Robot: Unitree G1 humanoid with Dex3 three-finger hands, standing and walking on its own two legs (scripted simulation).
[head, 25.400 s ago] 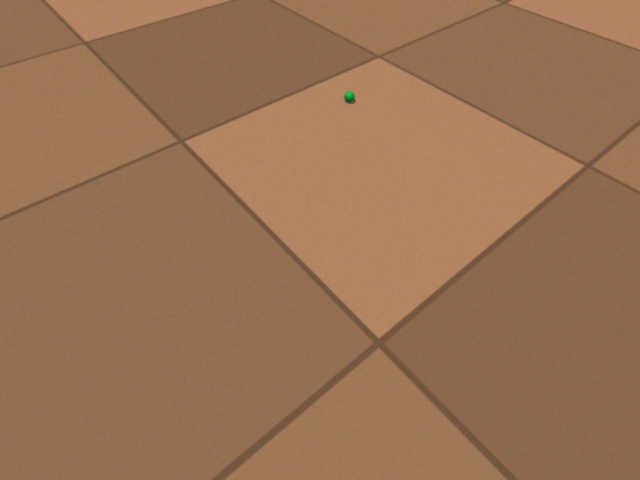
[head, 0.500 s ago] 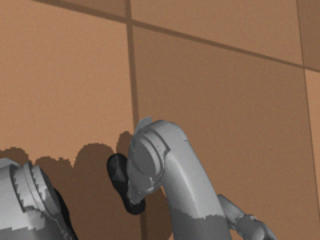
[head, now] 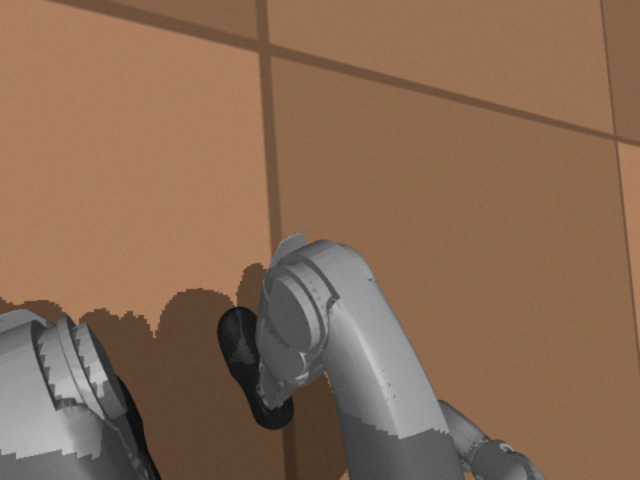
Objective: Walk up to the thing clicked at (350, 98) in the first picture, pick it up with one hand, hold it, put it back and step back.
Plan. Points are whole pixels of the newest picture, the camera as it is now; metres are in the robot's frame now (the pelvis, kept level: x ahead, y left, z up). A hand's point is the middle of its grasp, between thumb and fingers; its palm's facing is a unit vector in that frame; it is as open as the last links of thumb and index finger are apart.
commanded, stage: close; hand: left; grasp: from above
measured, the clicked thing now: out of the picture +0.45 +0.38 -0.28
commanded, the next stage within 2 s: settle in 0.28 s
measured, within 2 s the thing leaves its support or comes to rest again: leaves its support in 0.62 s
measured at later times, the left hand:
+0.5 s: hand out of the picture +0.43 +0.37 -0.26, palm faces -0.42 -0.21 -0.88, open 7.5 cm
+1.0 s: hand out of the picture +0.42 +0.39 -0.18, palm faces -0.42 -0.16 -0.89, open 7.4 cm
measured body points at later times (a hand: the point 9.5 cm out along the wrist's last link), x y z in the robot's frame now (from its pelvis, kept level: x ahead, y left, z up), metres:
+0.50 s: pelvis +0.00 +0.00 +0.00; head +0.28 +0.16 +0.31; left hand +0.45 +0.38 -0.21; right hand +0.09 -0.24 -0.05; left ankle +0.07 +0.11 -0.28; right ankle +0.12 -0.09 -0.28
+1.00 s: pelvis +0.00 +0.00 +0.01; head +0.24 +0.14 +0.37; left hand +0.44 +0.40 -0.13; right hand +0.10 -0.25 -0.06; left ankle +0.07 +0.11 -0.28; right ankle +0.12 -0.09 -0.28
